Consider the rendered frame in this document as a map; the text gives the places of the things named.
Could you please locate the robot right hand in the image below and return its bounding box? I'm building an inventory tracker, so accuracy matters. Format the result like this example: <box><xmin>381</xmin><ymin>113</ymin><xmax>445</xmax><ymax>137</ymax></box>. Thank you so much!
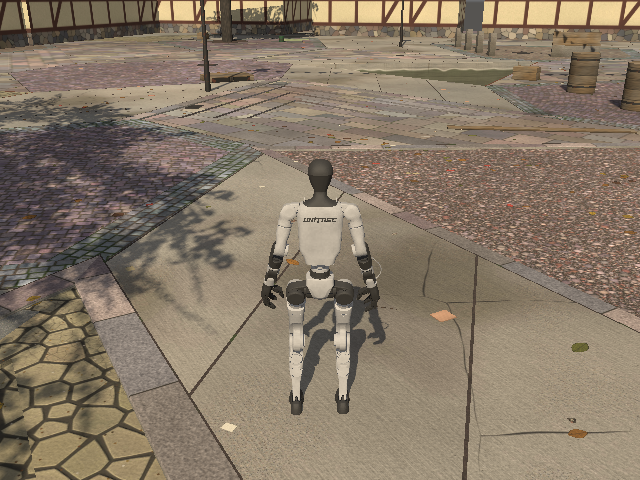
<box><xmin>357</xmin><ymin>284</ymin><xmax>380</xmax><ymax>312</ymax></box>

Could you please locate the right robot upper arm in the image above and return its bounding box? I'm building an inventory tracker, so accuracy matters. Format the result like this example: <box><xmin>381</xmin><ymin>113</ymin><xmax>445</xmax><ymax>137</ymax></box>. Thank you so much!
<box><xmin>341</xmin><ymin>202</ymin><xmax>367</xmax><ymax>257</ymax></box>

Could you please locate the robot foot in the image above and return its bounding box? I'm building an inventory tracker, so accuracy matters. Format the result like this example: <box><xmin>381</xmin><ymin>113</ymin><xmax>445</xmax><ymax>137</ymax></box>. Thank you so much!
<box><xmin>335</xmin><ymin>388</ymin><xmax>350</xmax><ymax>414</ymax></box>
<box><xmin>289</xmin><ymin>389</ymin><xmax>304</xmax><ymax>415</ymax></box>

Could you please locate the robot left hand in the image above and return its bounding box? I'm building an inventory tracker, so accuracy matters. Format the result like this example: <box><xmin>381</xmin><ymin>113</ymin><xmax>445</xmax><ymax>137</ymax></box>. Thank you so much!
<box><xmin>261</xmin><ymin>283</ymin><xmax>284</xmax><ymax>309</ymax></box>

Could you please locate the left robot upper arm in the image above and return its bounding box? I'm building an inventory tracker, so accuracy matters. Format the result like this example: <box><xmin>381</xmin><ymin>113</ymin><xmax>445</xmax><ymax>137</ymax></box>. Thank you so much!
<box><xmin>273</xmin><ymin>202</ymin><xmax>299</xmax><ymax>257</ymax></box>

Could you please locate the robot right forearm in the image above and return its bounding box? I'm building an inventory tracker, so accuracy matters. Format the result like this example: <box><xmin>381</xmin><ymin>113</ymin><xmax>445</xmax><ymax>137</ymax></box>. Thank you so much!
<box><xmin>357</xmin><ymin>242</ymin><xmax>377</xmax><ymax>288</ymax></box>

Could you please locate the robot right foot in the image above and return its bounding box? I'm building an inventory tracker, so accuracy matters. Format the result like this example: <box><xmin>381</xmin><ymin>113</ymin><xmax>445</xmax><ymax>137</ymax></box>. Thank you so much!
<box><xmin>335</xmin><ymin>388</ymin><xmax>350</xmax><ymax>414</ymax></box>

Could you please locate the robot left foot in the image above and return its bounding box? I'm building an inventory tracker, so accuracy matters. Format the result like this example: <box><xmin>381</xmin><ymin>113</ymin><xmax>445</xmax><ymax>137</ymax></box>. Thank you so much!
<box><xmin>289</xmin><ymin>389</ymin><xmax>304</xmax><ymax>415</ymax></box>

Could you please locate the robot left forearm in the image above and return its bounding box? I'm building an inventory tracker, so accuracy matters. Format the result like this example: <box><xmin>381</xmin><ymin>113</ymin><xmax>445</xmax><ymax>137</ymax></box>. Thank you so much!
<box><xmin>264</xmin><ymin>241</ymin><xmax>283</xmax><ymax>286</ymax></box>

